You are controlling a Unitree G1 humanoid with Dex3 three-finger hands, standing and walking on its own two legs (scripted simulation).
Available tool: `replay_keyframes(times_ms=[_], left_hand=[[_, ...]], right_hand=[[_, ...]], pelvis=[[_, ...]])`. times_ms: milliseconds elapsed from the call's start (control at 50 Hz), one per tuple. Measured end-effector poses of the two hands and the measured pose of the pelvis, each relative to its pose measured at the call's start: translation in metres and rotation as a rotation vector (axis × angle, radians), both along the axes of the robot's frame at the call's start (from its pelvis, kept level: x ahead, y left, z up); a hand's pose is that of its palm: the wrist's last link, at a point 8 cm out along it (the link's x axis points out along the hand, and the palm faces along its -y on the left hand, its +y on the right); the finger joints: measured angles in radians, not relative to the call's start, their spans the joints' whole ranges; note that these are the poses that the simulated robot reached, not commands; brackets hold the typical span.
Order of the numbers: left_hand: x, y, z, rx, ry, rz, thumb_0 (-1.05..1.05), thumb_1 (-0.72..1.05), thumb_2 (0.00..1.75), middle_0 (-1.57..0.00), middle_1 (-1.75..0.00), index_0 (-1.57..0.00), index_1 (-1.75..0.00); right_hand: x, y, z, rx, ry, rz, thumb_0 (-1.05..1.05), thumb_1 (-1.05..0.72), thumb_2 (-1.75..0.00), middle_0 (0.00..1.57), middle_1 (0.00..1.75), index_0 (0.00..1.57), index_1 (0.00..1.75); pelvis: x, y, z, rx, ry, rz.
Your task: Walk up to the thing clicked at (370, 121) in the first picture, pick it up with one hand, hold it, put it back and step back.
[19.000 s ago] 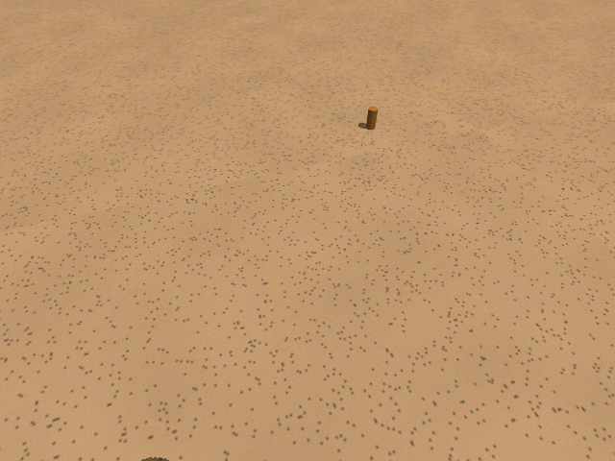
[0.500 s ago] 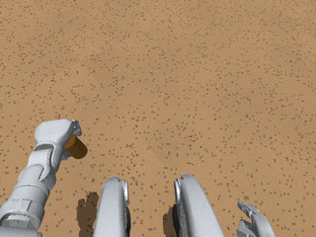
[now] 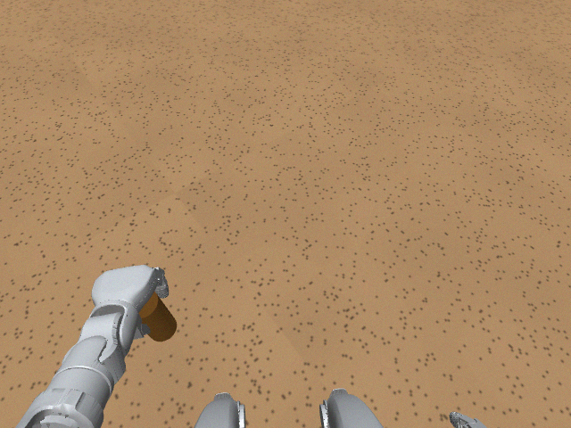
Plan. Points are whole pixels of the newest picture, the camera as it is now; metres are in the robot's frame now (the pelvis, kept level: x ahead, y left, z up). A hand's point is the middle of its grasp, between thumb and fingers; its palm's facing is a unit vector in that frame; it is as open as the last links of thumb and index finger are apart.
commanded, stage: lift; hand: left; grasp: from above
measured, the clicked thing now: (153, 316) +0.34 +0.22 -0.16
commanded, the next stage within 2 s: hold in 0.24 s
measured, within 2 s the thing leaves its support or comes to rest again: neither
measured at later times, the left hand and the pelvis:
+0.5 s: hand (129, 286) +0.34 +0.22 -0.03, palm faces -0.45 -0.07 -0.89, open 8.1 cm; pelvis +0.03 +0.00 +0.05, yaw +0 degrees
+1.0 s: hand (120, 275) +0.34 +0.22 +0.01, palm faces -0.45 -0.06 -0.89, open 8.1 cm; pelvis +0.04 +0.00 +0.06, yaw -1 degrees
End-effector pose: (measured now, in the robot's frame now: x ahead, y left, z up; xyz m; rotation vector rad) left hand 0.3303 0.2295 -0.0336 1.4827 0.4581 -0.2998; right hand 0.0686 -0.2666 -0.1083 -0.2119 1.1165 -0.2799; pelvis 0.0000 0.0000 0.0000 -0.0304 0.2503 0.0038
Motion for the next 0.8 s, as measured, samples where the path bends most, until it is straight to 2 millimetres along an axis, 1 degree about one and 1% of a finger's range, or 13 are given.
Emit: replay_keyframes(times_ms=[180,320,540,800], left_hand=[[0.008,-0.005,0.032,0.0,-0.015,0.011,0.0,0.17,0.59,-0.95,-0.62,-0.81,-0.59],[0.012,-0.006,0.048,-0.003,-0.012,0.012,0.0,0.16,0.6,-0.94,-0.63,-0.81,-0.59],[0.019,-0.007,0.069,0.001,-0.015,-0.004,0.0,0.18,0.57,-0.94,-0.62,-0.81,-0.58],[0.023,-0.005,0.088,0.004,-0.018,-0.02,0.01,0.2,0.55,-0.95,-0.6,-0.81,-0.55]], right_hand=[[0.012,0.001,0.023,0.02,-0.013,-0.005,0.01,-0.91,-0.91,0.21,0.3,0.2,0.3],[0.028,0.003,0.037,0.031,-0.041,-0.003,0.01,-0.91,-0.91,0.21,0.3,0.2,0.3],[0.05,0.002,0.052,0.035,-0.077,0.0,0.01,-0.91,-0.9,0.21,0.3,0.2,0.3],[0.065,0.003,0.062,0.044,-0.106,0.003,0.01,-0.91,-0.9,0.21,0.3,0.2,0.3]], pelvis=[[0.011,-0.001,0.026,0.01,-0.049,-0.004],[0.021,-0.001,0.04,0.015,-0.078,-0.006],[0.032,0.001,0.053,0.019,-0.116,-0.01],[0.039,0.003,0.06,0.021,-0.148,-0.016]])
